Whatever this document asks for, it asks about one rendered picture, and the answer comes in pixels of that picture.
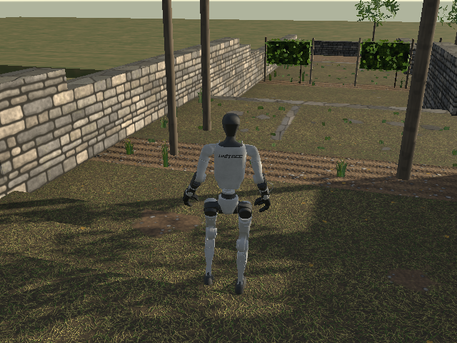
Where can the robot left forearm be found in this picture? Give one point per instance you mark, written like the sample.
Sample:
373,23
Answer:
193,186

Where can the robot left upper arm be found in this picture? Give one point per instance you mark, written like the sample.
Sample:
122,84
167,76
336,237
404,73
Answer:
206,151

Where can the robot right hand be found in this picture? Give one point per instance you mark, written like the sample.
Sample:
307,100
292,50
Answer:
260,201

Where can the robot right upper arm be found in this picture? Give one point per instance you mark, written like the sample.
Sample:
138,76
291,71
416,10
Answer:
255,163

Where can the robot left hand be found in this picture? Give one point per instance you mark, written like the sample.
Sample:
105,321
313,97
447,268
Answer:
186,199

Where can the robot left thigh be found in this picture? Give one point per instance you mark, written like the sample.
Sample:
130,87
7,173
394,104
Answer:
211,207

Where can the robot left shin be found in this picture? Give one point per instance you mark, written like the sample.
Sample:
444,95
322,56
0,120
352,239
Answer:
209,252

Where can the robot right forearm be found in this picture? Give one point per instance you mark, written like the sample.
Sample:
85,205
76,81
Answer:
263,189

